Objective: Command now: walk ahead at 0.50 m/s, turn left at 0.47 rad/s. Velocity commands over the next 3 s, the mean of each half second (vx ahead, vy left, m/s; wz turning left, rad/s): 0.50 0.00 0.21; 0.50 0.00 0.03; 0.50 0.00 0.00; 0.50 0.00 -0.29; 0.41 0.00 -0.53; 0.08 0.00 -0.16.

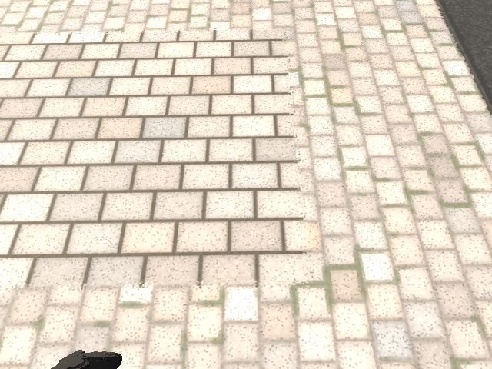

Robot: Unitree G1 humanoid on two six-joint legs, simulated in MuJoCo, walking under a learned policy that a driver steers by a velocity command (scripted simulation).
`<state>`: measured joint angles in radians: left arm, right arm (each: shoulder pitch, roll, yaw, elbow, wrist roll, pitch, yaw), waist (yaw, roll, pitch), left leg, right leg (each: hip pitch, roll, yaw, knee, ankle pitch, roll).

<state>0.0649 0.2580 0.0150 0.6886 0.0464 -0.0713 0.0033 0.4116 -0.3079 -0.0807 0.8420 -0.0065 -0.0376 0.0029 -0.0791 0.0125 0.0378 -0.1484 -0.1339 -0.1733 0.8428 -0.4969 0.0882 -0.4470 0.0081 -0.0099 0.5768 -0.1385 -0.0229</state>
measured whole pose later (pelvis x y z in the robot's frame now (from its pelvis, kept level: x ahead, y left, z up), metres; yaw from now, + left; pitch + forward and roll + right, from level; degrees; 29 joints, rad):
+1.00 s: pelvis +0.52 +0.04 +0.00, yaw +5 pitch +1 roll +1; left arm 0.03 0.22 0.03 0.80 0.04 -0.06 -0.02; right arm 0.45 -0.23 -0.03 1.02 -0.01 -0.07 -0.01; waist -0.05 0.00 0.05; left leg 0.07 -0.03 0.06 0.46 -0.44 0.05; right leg -0.46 0.00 -0.09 0.54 -0.09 -0.10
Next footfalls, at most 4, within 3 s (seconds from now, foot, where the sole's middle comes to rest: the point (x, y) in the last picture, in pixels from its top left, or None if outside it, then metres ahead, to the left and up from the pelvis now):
0.44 left None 0.36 0.12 -0.76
0.98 right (255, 290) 0.68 -0.03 -0.76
1.52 left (181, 217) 0.96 0.18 -0.76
2.08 right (228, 151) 1.23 0.01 -0.76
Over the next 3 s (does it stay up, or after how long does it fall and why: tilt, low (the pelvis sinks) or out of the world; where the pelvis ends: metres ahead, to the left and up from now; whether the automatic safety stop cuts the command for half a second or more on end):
stays up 1.37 0.03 0.02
